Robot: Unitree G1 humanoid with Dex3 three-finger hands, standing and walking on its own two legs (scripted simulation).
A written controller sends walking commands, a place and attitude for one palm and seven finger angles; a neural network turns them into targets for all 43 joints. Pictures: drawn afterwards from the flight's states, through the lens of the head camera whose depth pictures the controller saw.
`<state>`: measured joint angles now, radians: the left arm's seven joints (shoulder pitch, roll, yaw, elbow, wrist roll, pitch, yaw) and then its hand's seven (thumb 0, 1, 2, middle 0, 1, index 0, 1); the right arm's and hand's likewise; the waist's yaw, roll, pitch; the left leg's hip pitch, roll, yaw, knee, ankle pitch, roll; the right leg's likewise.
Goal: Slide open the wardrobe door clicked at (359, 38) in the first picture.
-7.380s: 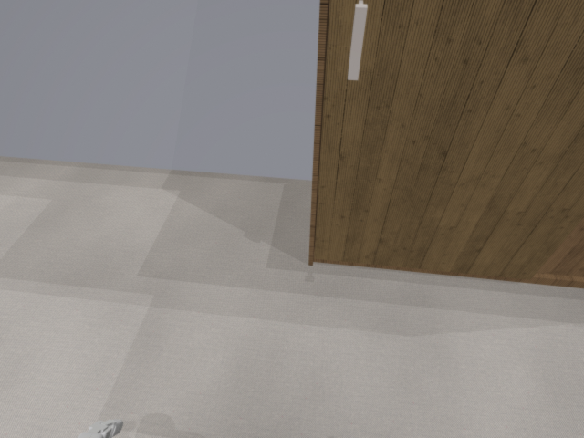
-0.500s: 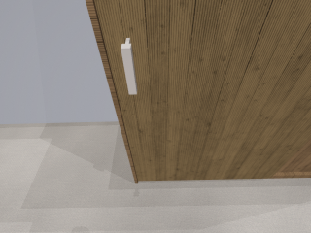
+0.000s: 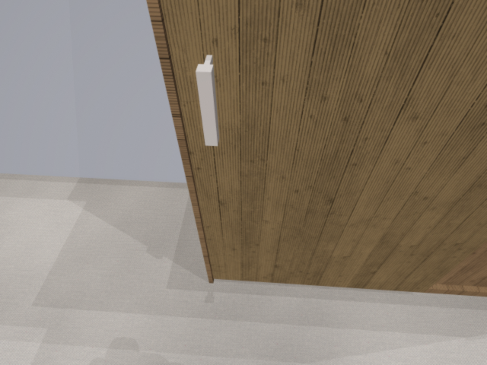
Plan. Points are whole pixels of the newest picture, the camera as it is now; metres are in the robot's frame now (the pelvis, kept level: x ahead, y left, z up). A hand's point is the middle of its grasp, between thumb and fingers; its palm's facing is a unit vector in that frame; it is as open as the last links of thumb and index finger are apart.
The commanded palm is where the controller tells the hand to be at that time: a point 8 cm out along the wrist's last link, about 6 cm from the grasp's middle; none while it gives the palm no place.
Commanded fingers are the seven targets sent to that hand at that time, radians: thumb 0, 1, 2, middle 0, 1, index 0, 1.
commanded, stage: look again from close up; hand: left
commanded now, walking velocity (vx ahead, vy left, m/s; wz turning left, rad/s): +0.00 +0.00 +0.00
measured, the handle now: (210, 102) +0.52 +0.10 +0.16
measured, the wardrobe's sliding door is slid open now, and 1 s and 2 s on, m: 0.00 0.00 0.00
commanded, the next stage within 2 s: none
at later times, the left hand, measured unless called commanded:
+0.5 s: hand out of the picture -0.04 +0.25 -0.18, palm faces +0.02 -0.98 -0.20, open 7.4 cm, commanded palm none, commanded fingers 0.00 0.90 0.90 -0.20 -0.30 -0.20 -0.30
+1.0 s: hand out of the picture -0.06 +0.20 -0.18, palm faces +0.02 -0.99 -0.13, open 7.4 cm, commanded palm none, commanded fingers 0.00 0.90 0.90 -0.20 -0.30 -0.20 -0.30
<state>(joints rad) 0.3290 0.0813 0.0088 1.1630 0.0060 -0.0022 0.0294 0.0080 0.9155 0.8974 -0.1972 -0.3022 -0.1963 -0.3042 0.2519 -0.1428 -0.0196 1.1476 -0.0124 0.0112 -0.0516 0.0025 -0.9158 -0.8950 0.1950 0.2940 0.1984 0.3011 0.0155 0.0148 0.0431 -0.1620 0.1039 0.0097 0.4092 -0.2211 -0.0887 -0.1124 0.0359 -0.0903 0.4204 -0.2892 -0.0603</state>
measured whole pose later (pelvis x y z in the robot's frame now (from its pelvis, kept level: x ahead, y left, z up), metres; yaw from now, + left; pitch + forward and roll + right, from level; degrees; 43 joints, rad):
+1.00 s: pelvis -0.04 +0.06 +0.00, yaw -1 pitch -1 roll +0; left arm 0.36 0.11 -0.02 1.10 0.02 -0.01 0.03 0.01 0.91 0.90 -0.20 -0.30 -0.19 -0.30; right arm 0.31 -0.13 0.01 1.11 -0.01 -0.01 -0.03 0.01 -0.92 -0.89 0.20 0.29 0.20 0.30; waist 0.01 -0.02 0.00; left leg -0.24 -0.04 0.07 0.44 -0.18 0.07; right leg -0.20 -0.04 -0.05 0.46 -0.24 0.02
